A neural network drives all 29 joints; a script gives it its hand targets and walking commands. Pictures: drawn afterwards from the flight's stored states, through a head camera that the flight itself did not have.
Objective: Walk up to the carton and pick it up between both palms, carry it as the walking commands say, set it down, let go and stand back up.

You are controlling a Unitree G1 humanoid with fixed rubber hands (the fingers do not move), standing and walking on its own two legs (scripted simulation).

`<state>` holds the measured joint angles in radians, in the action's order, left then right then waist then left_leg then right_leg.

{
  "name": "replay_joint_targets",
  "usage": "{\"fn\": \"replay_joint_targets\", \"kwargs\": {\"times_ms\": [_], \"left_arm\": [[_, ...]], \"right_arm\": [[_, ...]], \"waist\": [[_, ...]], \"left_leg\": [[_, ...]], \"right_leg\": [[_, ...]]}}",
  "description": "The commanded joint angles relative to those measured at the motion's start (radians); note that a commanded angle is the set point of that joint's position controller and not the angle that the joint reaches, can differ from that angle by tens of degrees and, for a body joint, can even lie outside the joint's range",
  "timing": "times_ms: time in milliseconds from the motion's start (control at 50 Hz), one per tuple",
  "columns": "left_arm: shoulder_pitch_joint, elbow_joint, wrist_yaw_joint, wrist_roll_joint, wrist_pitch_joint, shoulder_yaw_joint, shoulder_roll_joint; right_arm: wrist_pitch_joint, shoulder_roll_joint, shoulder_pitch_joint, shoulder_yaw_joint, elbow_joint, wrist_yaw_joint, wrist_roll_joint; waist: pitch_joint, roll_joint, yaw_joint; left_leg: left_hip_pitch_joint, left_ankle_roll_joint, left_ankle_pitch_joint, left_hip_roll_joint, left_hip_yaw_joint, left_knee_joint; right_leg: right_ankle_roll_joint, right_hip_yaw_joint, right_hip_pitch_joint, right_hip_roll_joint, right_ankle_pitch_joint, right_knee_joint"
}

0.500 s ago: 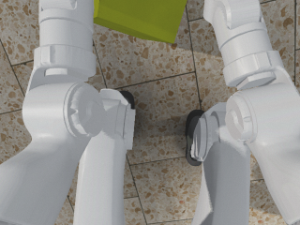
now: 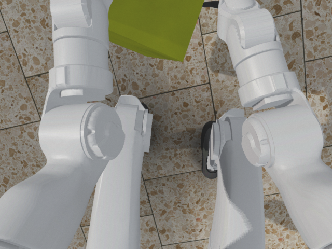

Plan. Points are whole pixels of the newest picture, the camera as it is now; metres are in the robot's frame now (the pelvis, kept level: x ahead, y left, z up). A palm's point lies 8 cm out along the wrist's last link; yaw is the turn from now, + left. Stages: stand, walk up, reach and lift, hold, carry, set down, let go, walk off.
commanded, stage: reach and lift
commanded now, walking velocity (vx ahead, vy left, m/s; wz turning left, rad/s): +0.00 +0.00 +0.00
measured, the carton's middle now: out of the picture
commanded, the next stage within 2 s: none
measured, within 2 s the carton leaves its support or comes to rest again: neither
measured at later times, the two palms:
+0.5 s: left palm out of the picture +0.54 +0.18 +0.00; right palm out of the picture +0.52 -0.04 -0.07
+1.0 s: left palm out of the picture +0.51 +0.17 +0.06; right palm out of the picture +0.50 -0.04 +0.00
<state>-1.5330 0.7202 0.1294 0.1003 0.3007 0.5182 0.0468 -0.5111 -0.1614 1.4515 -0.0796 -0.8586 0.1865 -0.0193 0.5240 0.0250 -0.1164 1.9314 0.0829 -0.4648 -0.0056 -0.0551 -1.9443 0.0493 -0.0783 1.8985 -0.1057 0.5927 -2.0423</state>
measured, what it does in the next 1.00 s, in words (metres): rises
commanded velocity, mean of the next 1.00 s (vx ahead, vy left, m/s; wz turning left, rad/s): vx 0.00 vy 0.00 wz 0.00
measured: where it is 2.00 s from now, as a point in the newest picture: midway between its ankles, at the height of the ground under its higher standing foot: (173, 150)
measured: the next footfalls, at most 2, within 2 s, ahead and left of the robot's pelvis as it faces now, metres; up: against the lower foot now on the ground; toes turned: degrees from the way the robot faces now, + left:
none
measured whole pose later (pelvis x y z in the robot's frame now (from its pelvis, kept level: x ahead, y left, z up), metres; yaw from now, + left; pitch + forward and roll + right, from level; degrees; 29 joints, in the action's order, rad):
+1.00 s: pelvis -0.01 -0.01 +0.10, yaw +0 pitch +16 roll +2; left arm -1.35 0.65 0.15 0.12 0.31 0.52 -0.03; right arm -0.55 -0.08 1.28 -0.14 -0.79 0.20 0.02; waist 0.52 0.03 -0.12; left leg 1.50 0.08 -0.41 -0.01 -0.06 -1.63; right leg 0.03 -0.08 1.47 -0.09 0.53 -1.73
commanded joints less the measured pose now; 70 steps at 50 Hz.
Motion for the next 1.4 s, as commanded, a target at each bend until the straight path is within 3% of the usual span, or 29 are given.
{"fn": "replay_joint_targets", "kwargs": {"times_ms": [0,80,100,160,200,240,260,280,360,420,480,520,580,600,700,780,840,880,1040,1100,1140,1160,1180,1200,1240,1280,1300,1340,1380], "left_arm": [[-0.23,0.243,-0.255,-0.034,0.176,-0.476,-1.186],[-0.249,0.245,-0.256,-0.028,0.168,-0.466,-1.19],[-0.226,0.302,-0.259,-0.007,0.171,-0.432,-1.189],[-0.225,0.266,-0.257,-0.024,0.176,-0.464,-1.222],[-0.197,0.249,-0.255,-0.024,0.181,-0.48,-1.225],[-0.236,0.237,-0.251,-0.025,0.18,-0.469,-1.19],[-0.273,0.176,-0.249,-0.053,0.178,-0.504,-1.212],[-0.24,0.243,-0.248,-0.033,0.183,-0.473,-1.209],[-0.197,0.235,-0.247,-0.038,0.192,-0.497,-1.25],[-0.223,0.212,-0.243,-0.039,0.19,-0.499,-1.234],[-0.184,0.223,-0.243,-0.045,0.193,-0.512,-1.252],[-0.184,0.268,-0.244,-0.009,0.189,-0.469,-1.239],[-0.162,0.246,-0.25,-0.013,0.185,-0.483,-1.25],[-0.154,0.197,-0.248,-0.042,0.189,-0.538,-1.279],[-0.16,0.195,-0.24,-0.025,0.188,-0.528,-1.246],[-0.1,0.215,-0.237,-0.031,0.19,-0.546,-1.276],[-0.091,0.204,-0.231,-0.016,0.191,-0.556,-1.275],[-0.127,0.149,-0.228,-0.045,0.187,-0.582,-1.265],[-0.044,0.214,-0.233,0.001,0.181,-0.562,-1.29],[-0.047,0.131,-0.231,-0.046,0.185,-0.637,-1.308],[-0.013,0.205,-0.227,-0.01,0.189,-0.594,-1.278],[0.003,0.19,-0.228,-0.013,0.189,-0.605,-1.299],[-0.016,0.175,-0.228,-0.014,0.183,-0.593,-1.285],[-0.004,0.169,-0.229,-0.032,0.187,-0.61,-1.298],[0.015,0.197,-0.23,-0.021,0.188,-0.603,-1.312],[0.037,0.154,-0.23,-0.018,0.183,-0.633,-1.322],[0.071,0.208,-0.232,-0.017,0.186,-0.611,-1.323],[0.042,0.123,-0.234,-0.028,0.18,-0.644,-1.311],[0.028,0.131,-0.232,-0.033,0.179,-0.641,-1.291]], "right_arm": [[0.251,0.991,1.19,0.286,0.665,-0.243,-0.157],[0.248,1.016,1.147,0.261,0.613,-0.244,-0.136],[0.249,1.001,1.15,0.23,0.579,-0.245,-0.109],[0.25,0.998,1.169,0.242,0.625,-0.246,-0.118],[0.252,1.016,1.208,0.283,0.705,-0.241,-0.149],[0.238,1.019,1.18,0.265,0.64,-0.24,-0.142],[0.237,1.026,1.172,0.273,0.668,-0.239,-0.149],[0.229,1.023,1.147,0.245,0.596,-0.241,-0.122],[0.238,1.03,1.208,0.286,0.722,-0.238,-0.156],[0.227,1.041,1.138,0.254,0.657,-0.237,-0.134],[0.229,1.05,1.162,0.281,0.698,-0.236,-0.153],[0.226,1.047,1.111,0.221,0.592,-0.24,-0.109],[0.226,1.096,1.096,0.259,0.621,-0.241,-0.121],[0.236,1.075,1.147,0.299,0.737,-0.237,-0.158],[0.218,1.085,1.068,0.269,0.649,-0.234,-0.123],[0.228,1.085,1.101,0.31,0.733,-0.234,-0.146],[0.223,1.099,1.06,0.306,0.703,-0.236,-0.15],[0.218,1.114,1.079,0.331,0.733,-0.231,-0.162],[0.226,1.116,0.953,0.271,0.615,-0.238,-0.111],[0.228,1.117,1.005,0.342,0.755,-0.23,-0.154],[0.22,1.111,0.992,0.326,0.683,-0.229,-0.139],[0.224,1.117,0.997,0.337,0.719,-0.23,-0.141],[0.217,1.14,0.949,0.332,0.648,-0.234,-0.133],[0.221,1.145,0.972,0.359,0.71,-0.229,-0.149],[0.216,1.125,0.911,0.315,0.627,-0.23,-0.119],[0.223,1.165,0.904,0.352,0.684,-0.231,-0.146],[0.229,1.138,0.911,0.337,0.682,-0.23,-0.13],[0.225,1.16,0.93,0.376,0.744,-0.225,-0.156],[0.22,1.156,0.888,0.362,0.682,-0.224,-0.141]], "waist": [[-2.275,0.102,-0.077],[-2.222,0.093,-0.082],[-2.163,0.112,-0.064],[-2.244,0.098,-0.055],[-2.336,0.108,-0.09],[-2.287,0.099,-0.094],[-2.348,0.097,-0.071],[-2.24,0.101,-0.058],[-2.343,0.103,-0.083],[-2.318,0.098,-0.062],[-2.341,0.1,-0.077],[-2.198,0.091,-0.054],[-2.247,0.102,-0.086],[-2.381,0.096,-0.077],[-2.281,0.102,-0.068],[-2.31,0.112,-0.081],[-2.298,0.093,-0.094],[-2.343,0.113,-0.086],[-2.171,0.078,-0.062],[-2.347,0.087,-0.066],[-2.213,0.095,-0.091],[-2.226,0.104,-0.084],[-2.179,0.099,-0.087],[-2.237,0.111,-0.084],[-2.155,0.089,-0.056],[-2.223,0.085,-0.087],[-2.16,0.087,-0.077],[-2.238,0.099,-0.094],[-2.157,0.097,-0.08]], "left_leg": [[-0.957,-0.063,0.363,-0.149,0.108,0.192],[-0.937,-0.06,0.314,-0.152,0.111,0.22],[-0.89,-0.063,0.279,-0.152,0.102,0.221],[-0.947,-0.058,0.309,-0.157,0.102,0.233],[-1.001,-0.063,0.344,-0.162,0.109,0.242],[-0.974,-0.061,0.308,-0.159,0.11,0.26],[-1.02,-0.058,0.319,-0.162,0.103,0.265],[-0.976,-0.057,0.266,-0.16,0.099,0.278],[-1.049,-0.061,0.304,-0.165,0.1,0.297],[-1.065,-0.059,0.281,-0.167,0.092,0.32],[-1.083,-0.061,0.304,-0.167,0.092,0.336],[-1.032,-0.06,0.225,-0.164,0.085,0.358],[-1.068,-0.06,0.256,-0.168,0.096,0.379],[-1.145,-0.061,0.319,-0.171,0.089,0.368],[-1.119,-0.057,0.249,-0.17,0.085,0.411],[-1.178,-0.063,0.276,-0.171,0.073,0.434],[-1.2,-0.06,0.272,-0.17,0.072,0.458],[-1.24,-0.061,0.288,-0.171,0.07,0.469],[-1.245,-0.055,0.241,-0.168,0.061,0.527],[-1.34,-0.054,0.325,-0.175,0.058,0.531],[-1.296,-0.058,0.247,-0.167,0.052,0.551],[-1.335,-0.058,0.251,-0.17,0.05,0.57],[-1.318,-0.056,0.241,-0.166,0.052,0.577],[-1.365,-0.059,0.266,-0.171,0.051,0.582],[-1.325,-0.052,0.238,-0.166,0.042,0.594],[-1.396,-0.053,0.305,-0.169,0.049,0.606],[-1.358,-0.054,0.284,-0.17,0.045,0.607],[-1.407,-0.06,0.302,-0.172,0.046,0.62],[-1.385,-0.059,0.263,-0.167,0.037,0.639]], "right_leg": [[0.0,0.178,-0.685,-0.08,-0.28,0.327],[-0.001,0.169,-0.688,-0.077,-0.246,0.358],[-0.002,0.174,-0.65,-0.079,-0.212,0.363],[-0.003,0.174,-0.694,-0.084,-0.24,0.374],[0.002,0.166,-0.769,-0.087,-0.274,0.384],[0.0,0.16,-0.75,-0.083,-0.235,0.398],[-0.005,0.16,-0.791,-0.085,-0.257,0.403],[-0.004,0.166,-0.729,-0.081,-0.201,0.418],[-0.006,0.157,-0.818,-0.086,-0.24,0.442],[-0.01,0.156,-0.811,-0.085,-0.218,0.463],[-0.007,0.156,-0.838,-0.086,-0.24,0.474],[-0.011,0.154,-0.771,-0.081,-0.163,0.5],[-0.006,0.142,-0.855,-0.08,-0.199,0.529],[-0.008,0.144,-0.909,-0.088,-0.257,0.519],[-0.01,0.136,-0.907,-0.082,-0.196,0.562],[-0.011,0.13,-0.948,-0.084,-0.218,0.587],[-0.014,0.126,-0.946,-0.086,-0.208,0.599],[-0.009,0.124,-1.002,-0.085,-0.228,0.618],[-0.02,0.115,-0.95,-0.084,-0.173,0.682],[-0.017,0.107,-1.069,-0.09,-0.258,0.692],[-0.017,0.099,-1.01,-0.082,-0.175,0.707],[-0.017,0.101,-1.039,-0.081,-0.179,0.728],[-0.016,0.097,-1.03,-0.076,-0.167,0.742],[-0.013,0.102,-1.072,-0.08,-0.195,0.749],[-0.021,0.098,-1.026,-0.078,-0.17,0.758],[-0.017,0.092,-1.094,-0.078,-0.227,0.774],[-0.02,0.088,-1.07,-0.077,-0.209,0.783],[-0.016,0.079,-1.142,-0.075,-0.233,0.797],[-0.017,0.079,-1.109,-0.072,-0.2,0.813]]}}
